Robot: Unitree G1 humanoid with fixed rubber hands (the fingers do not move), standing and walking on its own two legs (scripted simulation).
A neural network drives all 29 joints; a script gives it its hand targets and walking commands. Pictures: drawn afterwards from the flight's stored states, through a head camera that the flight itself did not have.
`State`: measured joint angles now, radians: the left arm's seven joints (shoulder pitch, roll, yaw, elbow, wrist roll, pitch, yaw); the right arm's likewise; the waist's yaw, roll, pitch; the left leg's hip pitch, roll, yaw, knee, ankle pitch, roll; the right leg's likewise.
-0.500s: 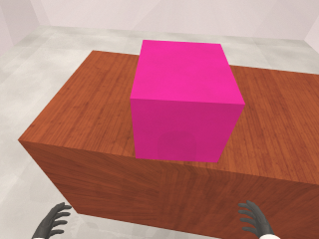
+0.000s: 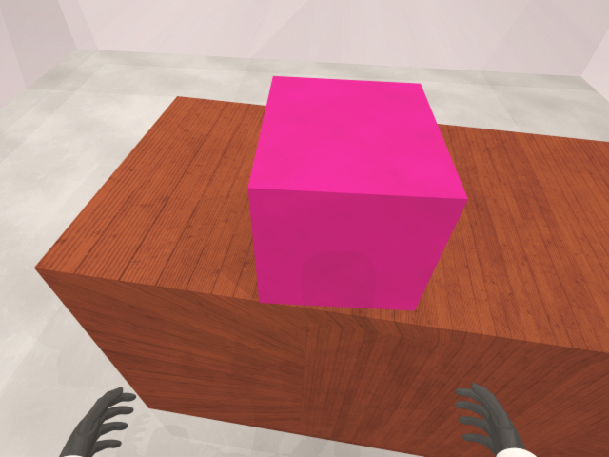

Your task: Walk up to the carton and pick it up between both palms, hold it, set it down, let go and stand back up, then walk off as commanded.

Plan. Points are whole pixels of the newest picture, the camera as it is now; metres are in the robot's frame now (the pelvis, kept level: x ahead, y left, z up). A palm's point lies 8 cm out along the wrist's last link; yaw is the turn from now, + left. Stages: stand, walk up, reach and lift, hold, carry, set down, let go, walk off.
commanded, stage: stand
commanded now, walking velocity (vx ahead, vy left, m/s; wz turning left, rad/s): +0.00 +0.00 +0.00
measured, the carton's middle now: (342, 190) +0.50 -0.06 +0.08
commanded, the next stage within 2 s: walk up in 0.68 s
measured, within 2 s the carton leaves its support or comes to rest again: neither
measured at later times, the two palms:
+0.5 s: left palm (80, 455) +0.15 +0.28 -0.06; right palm (505, 447) +0.15 -0.26 -0.06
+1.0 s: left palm out of the picture +0.13 +0.29 -0.07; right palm (507, 443) +0.16 -0.27 -0.06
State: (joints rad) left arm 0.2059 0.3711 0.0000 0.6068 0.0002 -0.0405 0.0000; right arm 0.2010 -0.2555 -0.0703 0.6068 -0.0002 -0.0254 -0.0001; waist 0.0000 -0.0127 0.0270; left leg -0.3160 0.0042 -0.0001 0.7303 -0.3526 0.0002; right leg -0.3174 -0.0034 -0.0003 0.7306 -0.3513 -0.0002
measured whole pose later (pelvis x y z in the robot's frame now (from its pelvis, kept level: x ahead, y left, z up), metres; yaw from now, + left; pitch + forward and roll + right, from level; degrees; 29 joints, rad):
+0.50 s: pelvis +0.00 +0.00 +0.00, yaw +0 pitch -4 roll +0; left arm 0.21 0.37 0.00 0.61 0.00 -0.04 0.00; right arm 0.20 -0.26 -0.07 0.61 0.00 -0.03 0.00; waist 0.00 -0.01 0.03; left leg -0.32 0.00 0.00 0.73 -0.35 0.00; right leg -0.32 0.00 0.00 0.73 -0.35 0.00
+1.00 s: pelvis +0.01 +0.00 +0.00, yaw +0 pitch -3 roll +0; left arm 0.27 0.40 0.00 0.62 0.00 -0.06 0.00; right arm 0.20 -0.28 -0.08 0.61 0.00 -0.02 0.02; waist 0.00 0.00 0.03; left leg -0.32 0.00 0.00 0.74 -0.40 0.00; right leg -0.32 0.00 0.00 0.73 -0.37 -0.01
